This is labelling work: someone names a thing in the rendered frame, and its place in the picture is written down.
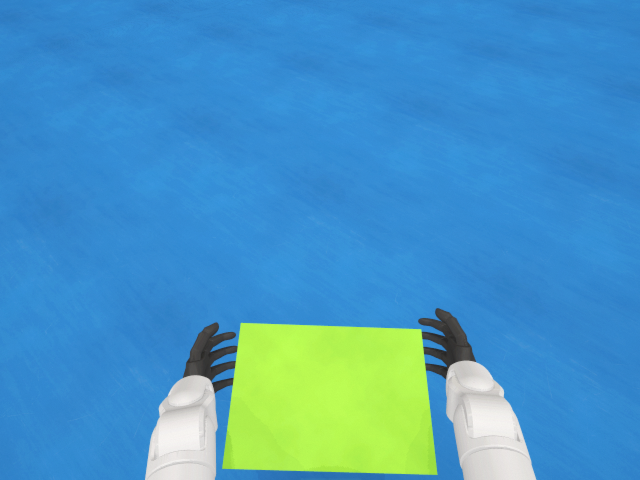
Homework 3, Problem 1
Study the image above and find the left robot forearm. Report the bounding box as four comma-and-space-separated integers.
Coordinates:
145, 375, 218, 480

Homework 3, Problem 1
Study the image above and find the right robot forearm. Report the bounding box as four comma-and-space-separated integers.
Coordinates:
446, 361, 536, 480

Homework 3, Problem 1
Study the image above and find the left robot hand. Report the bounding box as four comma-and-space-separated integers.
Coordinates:
183, 322, 238, 393

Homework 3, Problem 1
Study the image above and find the carton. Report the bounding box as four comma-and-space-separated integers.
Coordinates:
222, 323, 437, 475

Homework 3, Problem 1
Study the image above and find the right robot hand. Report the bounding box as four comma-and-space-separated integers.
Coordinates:
418, 308, 476, 379

